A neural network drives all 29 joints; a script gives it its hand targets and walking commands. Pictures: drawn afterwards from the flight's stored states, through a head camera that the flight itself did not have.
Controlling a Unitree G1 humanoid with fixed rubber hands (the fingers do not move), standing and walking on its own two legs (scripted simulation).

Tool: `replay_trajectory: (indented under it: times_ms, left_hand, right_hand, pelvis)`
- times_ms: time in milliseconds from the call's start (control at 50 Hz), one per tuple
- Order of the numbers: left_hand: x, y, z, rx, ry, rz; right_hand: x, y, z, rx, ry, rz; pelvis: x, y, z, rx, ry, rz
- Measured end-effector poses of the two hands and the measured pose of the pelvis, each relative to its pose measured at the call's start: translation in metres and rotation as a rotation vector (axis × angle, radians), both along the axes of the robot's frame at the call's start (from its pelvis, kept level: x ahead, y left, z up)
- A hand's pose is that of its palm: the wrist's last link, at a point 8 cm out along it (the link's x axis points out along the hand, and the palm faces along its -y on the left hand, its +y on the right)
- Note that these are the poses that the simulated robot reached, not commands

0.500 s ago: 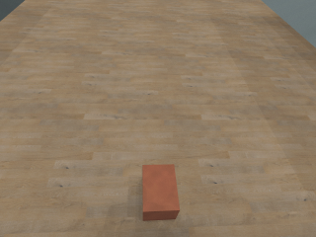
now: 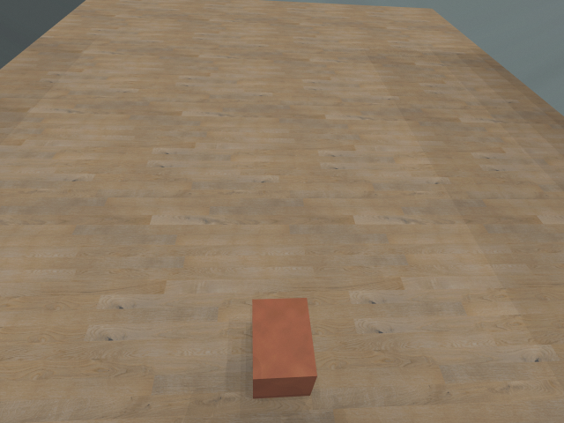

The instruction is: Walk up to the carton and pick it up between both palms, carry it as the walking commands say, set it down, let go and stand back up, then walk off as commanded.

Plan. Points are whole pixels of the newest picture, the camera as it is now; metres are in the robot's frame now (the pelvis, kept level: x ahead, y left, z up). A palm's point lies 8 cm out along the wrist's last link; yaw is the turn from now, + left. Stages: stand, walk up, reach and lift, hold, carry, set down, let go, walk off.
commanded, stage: walk up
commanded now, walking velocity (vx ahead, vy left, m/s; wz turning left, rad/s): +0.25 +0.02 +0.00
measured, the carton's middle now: (280, 346) +0.53 -0.03 -0.68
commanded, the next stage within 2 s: none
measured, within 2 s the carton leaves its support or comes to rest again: neither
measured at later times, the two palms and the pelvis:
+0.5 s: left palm out of the picture +0.07 +0.26 -0.14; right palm out of the picture +0.08 -0.25 -0.10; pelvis +0.00 +0.01 +0.00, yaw +0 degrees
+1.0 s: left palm out of the picture -0.04 +0.24 -0.11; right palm out of the picture +0.08 -0.27 -0.13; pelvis -0.01 -0.02 +0.01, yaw +1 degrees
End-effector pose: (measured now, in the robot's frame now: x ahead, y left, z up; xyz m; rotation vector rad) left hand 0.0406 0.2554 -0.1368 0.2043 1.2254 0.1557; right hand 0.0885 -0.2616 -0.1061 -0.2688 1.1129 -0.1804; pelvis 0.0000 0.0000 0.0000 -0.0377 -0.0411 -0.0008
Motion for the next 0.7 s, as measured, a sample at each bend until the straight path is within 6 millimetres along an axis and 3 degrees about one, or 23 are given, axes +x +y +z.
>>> replay_trajectory:
  times_ms: [100,180,360,540,700]
  left_hand:
    - [-0.030,-0.014,-0.002,0.034,0.055,0.013]
    - [-0.040,-0.016,0.009,0.046,0.075,0.034]
    - [-0.016,0.005,-0.003,0.016,0.071,0.016]
    - [0.030,0.004,0.002,-0.013,-0.067,-0.027]
    - [0.006,-0.009,0.008,0.022,-0.062,-0.014]
  right_hand:
    - [-0.005,-0.018,-0.017,0.029,0.026,0.006]
    - [-0.003,-0.014,-0.020,0.067,0.066,0.018]
    - [0.006,0.007,-0.016,0.027,0.070,0.020]
    - [-0.013,0.006,0.002,-0.027,0.031,-0.012]
    - [-0.028,-0.009,-0.010,0.015,0.012,-0.007]
  pelvis:
    - [-0.003,-0.018,-0.008,0.052,0.001,0.007]
    - [0.002,-0.018,-0.002,0.071,0.010,0.018]
    - [0.013,0.007,-0.005,0.029,0.058,0.011]
    - [-0.004,0.012,0.002,-0.009,0.020,-0.009]
    - [-0.023,-0.008,-0.002,0.029,-0.011,-0.001]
